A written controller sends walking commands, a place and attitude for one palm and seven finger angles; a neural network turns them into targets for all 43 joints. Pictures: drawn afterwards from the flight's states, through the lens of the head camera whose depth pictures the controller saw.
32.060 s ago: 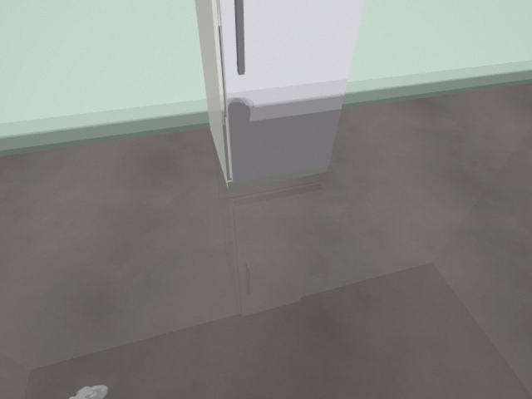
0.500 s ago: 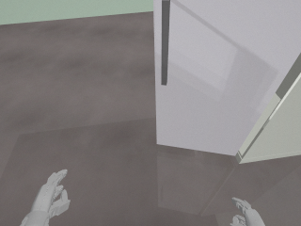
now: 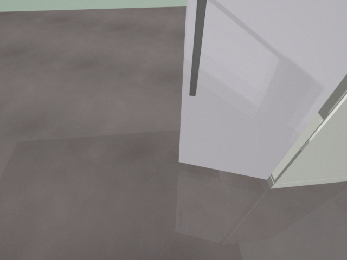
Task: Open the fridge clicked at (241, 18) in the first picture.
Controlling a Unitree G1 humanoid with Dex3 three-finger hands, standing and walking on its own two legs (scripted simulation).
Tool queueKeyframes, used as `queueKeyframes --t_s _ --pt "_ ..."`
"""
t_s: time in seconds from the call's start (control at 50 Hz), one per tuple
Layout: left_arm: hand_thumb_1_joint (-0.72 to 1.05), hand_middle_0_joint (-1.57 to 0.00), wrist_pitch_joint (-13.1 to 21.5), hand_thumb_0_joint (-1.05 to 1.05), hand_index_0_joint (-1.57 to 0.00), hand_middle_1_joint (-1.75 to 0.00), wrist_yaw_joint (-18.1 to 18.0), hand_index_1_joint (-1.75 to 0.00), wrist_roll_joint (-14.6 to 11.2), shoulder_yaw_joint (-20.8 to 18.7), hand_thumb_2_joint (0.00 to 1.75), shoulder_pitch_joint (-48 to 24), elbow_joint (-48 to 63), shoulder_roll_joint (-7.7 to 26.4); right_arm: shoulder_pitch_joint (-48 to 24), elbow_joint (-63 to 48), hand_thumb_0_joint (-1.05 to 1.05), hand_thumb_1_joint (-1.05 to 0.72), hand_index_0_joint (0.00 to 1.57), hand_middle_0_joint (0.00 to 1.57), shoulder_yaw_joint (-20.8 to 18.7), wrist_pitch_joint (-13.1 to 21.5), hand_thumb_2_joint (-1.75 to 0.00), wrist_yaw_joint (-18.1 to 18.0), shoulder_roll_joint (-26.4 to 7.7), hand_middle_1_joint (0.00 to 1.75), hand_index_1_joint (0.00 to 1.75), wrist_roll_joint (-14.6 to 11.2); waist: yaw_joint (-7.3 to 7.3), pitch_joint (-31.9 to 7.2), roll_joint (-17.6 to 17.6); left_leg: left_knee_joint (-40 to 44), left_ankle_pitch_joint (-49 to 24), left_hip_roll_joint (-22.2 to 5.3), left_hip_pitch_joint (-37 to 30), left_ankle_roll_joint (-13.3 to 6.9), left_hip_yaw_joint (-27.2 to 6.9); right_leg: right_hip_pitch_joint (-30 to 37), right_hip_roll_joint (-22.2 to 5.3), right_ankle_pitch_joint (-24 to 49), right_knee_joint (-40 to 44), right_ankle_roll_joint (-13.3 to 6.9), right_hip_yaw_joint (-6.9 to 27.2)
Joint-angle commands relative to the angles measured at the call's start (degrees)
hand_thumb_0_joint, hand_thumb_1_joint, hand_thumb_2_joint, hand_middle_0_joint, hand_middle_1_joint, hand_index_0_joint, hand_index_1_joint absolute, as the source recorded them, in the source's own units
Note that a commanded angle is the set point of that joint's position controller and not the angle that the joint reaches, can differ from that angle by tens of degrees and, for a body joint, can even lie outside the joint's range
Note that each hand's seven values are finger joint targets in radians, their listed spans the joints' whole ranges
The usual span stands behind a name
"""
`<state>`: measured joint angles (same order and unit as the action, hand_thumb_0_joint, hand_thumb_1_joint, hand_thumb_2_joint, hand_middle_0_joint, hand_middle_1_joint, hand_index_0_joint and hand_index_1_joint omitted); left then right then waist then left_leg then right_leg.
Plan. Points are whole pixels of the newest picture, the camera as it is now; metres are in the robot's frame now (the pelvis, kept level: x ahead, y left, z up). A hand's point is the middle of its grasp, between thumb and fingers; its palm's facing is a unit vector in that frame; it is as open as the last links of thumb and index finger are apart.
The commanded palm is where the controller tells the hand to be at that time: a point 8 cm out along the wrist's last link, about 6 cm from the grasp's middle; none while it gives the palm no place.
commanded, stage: let the arm hang, fingers relaxed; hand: left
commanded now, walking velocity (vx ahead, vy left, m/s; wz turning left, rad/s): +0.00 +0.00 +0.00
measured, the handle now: (197, 51) +0.73 -0.03 +0.11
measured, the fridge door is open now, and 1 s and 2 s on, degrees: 71 71 71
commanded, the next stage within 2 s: look to check the result in 0.44 s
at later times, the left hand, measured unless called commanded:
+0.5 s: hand out of the picture +0.10 +0.20 -0.16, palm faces -0.02 -0.97 -0.24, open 7.4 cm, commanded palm none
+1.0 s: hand out of the picture +0.09 +0.21 -0.16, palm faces -0.02 -0.96 -0.29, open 7.4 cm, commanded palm none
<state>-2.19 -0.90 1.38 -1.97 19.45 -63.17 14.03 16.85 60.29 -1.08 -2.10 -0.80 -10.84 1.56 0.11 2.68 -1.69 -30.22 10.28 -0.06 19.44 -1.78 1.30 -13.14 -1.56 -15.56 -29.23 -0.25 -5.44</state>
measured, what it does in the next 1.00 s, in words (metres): stands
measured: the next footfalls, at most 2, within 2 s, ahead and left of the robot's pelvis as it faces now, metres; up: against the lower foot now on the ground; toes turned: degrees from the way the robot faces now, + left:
none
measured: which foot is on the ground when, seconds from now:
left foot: down 0.00-1.00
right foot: down 0.00-1.00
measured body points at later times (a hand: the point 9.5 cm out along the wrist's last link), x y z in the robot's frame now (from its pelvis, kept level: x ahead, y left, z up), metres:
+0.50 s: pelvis +0.03 +0.00 +0.01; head +0.04 +0.00 +0.46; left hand +0.10 +0.25 -0.14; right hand +0.09 -0.26 -0.14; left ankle +0.06 +0.10 -0.73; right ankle +0.00 -0.12 -0.73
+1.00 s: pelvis +0.04 -0.01 +0.01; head +0.06 -0.01 +0.46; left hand +0.09 +0.26 -0.13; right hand +0.10 -0.28 -0.13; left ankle +0.06 +0.10 -0.73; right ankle +0.00 -0.12 -0.73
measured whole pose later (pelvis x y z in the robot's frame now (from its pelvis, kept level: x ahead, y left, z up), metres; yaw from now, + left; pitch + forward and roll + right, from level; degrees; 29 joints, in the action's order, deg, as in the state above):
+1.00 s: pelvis +0.04 -0.01 +0.01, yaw -1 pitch -1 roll +0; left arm 0.4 -0.6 0.8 -0.8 8.7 -65.5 16.1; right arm 7.0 65.4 0.2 -0.1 -0.8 -15.6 1.0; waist 0.3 3.2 -0.1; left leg -20.3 9.2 -0.2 9.9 -0.7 2.3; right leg -4.0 -1.0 -13.7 -18.9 -0.2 -4.4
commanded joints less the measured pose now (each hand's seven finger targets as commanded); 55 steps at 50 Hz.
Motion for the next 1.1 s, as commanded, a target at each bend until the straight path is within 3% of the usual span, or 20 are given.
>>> queueKeyframes --t_s 0.0,0.02,0.08,0.12,0.22,0.44,0.6,0.82,1.08 --pt "0.90 -0.20 2.01 0.00 -0.20 -0.30 -0.14 -0.30 -0.21 -1.12 0.90 -3.29 3.32 6.98 1.09 -1.38 0.00 -0.90 0.20 0.20 -1.90 1.27 -0.90 -0.53 -8.25 0.30 0.30 0.05 -1.13 2.84 3.00 8.47 10.01 -5.13 -3.64 -0.80 -7.49 -8.49 -5.16 -13.63 10.14 -3.51 6.82" --pt "0.90 -0.20 2.06 0.00 -0.20 -0.30 -0.15 -0.30 -0.24 -1.08 0.90 -2.78 2.87 7.38 0.20 -1.18 0.00 -0.90 0.20 0.20 -1.87 1.44 -0.90 -0.49 -8.66 0.30 0.30 -0.05 -0.53 2.98 1.29 9.50 10.04 -5.22 -2.49 -0.85 -7.78 -6.84 -4.80 -12.05 9.61 -3.31 6.54" --pt "0.90 -0.20 2.52 0.00 -0.20 -0.30 -0.14 -0.30 -0.35 -1.10 0.90 -2.96 2.15 7.59 -1.75 -0.72 0.00 -0.90 0.20 0.20 -1.64 2.21 -0.90 -0.52 -9.47 0.30 0.30 -0.07 0.13 1.12 0.67 12.22 7.53 -6.11 -1.93 -1.04 -8.94 -1.64 -4.27 -5.35 8.01 -2.80 5.99" --pt "0.90 -0.20 2.87 0.00 -0.20 -0.30 -0.21 -0.30 -0.38 -1.08 0.90 -3.20 1.92 7.85 -2.82 -0.47 0.00 -0.90 0.20 0.20 -1.55 2.70 -0.90 -0.48 -9.80 0.30 0.30 -0.26 0.59 -0.58 -0.01 11.86 2.19 -6.35 -2.97 -1.10 -8.48 1.30 -4.46 -0.45 7.60 -2.60 5.75" --pt "0.90 -0.20 3.34 0.00 -0.20 -0.30 -0.30 -0.30 -0.47 -0.87 0.90 -5.77 1.84 8.35 -4.75 0.42 0.00 -0.90 0.20 0.20 -1.22 3.09 -0.90 -0.38 -9.76 0.30 0.30 -0.41 0.37 -2.54 0.68 10.76 -6.86 -6.19 -6.78 -0.51 -6.77 3.27 -5.54 5.71 8.32 -2.04 5.78" --pt "0.90 -0.20 3.55 0.00 -0.20 -0.30 -0.12 -0.30 -0.54 -0.62 0.90 -9.82 1.55 9.25 -8.71 1.27 0.00 -0.90 0.20 0.20 -0.86 3.02 -0.90 -0.31 -11.28 0.30 0.30 -0.39 -0.21 -2.16 0.54 11.65 -8.33 -6.40 -9.62 0.25 -5.95 4.13 -6.22 6.76 11.47 -1.76 6.39" --pt "0.90 -0.20 3.70 0.00 -0.20 -0.30 0.00 -0.30 -0.68 -0.69 0.90 -10.63 1.04 10.48 -9.91 1.68 0.00 -0.90 0.20 0.20 -0.86 3.22 -0.90 -0.51 -13.23 0.30 0.30 -0.53 -0.29 -4.38 0.92 11.68 -11.16 -6.87 -12.29 0.18 -5.78 5.84 -6.39 9.53 12.01 -1.76 6.37" --pt "0.90 -0.20 3.74 0.00 -0.20 -0.30 -0.02 -0.30 -0.69 -0.60 0.90 -10.51 0.29 11.66 -10.43 2.13 0.00 -0.90 0.20 0.20 -0.75 2.94 -0.90 -0.56 -14.12 0.30 0.30 -0.72 -0.26 -3.52 2.58 11.96 -10.61 -6.96 -13.15 0.14 -5.43 6.17 -6.53 9.75 13.71 -1.93 6.41" --pt "0.90 -0.20 3.80 0.00 -0.20 -0.30 -0.03 -0.30 -0.75 -0.45 0.90 -11.42 0.30 12.22 -11.14 2.50 0.00 -0.90 0.20 0.20 -0.61 3.04 -0.90 -0.60 -14.67 0.30 0.30 -0.63 -0.33 -2.84 1.39 12.60 -11.69 -7.16 -13.46 0.44 -5.15 7.05 -6.74 12.05 14.34 -1.89 6.64"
